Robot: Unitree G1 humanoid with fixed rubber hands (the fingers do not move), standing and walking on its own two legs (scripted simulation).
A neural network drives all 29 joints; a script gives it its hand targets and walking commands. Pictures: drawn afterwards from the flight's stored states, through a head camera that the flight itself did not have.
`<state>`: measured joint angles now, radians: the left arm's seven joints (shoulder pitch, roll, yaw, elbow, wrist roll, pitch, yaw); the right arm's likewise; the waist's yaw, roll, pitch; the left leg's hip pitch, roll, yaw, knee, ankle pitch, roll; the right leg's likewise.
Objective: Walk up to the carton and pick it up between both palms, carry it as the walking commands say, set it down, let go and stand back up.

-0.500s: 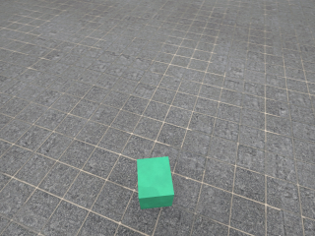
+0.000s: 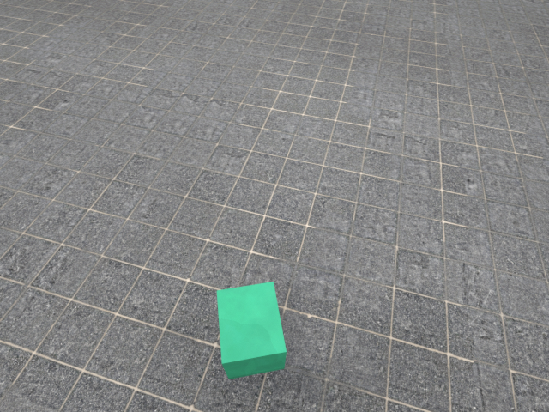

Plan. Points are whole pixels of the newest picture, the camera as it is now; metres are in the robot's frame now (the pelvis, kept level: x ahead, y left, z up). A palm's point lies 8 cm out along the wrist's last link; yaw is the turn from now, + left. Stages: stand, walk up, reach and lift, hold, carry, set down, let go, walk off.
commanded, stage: walk up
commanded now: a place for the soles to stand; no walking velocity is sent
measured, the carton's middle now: (251, 330) +0.44 +0.07 -0.66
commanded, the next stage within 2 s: none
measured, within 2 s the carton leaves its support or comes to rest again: neither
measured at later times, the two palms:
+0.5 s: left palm out of the picture +0.04 +0.28 -0.15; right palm out of the picture +0.09 -0.23 -0.13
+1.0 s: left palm out of the picture -0.03 +0.26 -0.12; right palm out of the picture +0.01 -0.29 -0.11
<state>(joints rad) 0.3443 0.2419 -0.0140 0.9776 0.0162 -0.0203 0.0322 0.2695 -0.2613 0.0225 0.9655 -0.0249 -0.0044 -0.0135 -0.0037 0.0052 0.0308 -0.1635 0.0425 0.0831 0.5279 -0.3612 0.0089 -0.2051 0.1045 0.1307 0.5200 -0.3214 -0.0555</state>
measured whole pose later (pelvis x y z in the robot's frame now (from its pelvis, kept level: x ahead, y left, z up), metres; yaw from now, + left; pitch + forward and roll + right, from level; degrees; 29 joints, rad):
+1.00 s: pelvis -0.06 -0.01 +0.00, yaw +7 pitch +0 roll +1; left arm 0.24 0.27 0.01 0.89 0.03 0.03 0.02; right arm 0.34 -0.30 -0.04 0.87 -0.03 0.02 0.00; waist 0.00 -0.02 0.02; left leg -0.27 -0.05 -0.04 0.72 -0.46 -0.01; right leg -0.31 -0.06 -0.05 0.52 -0.22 -0.01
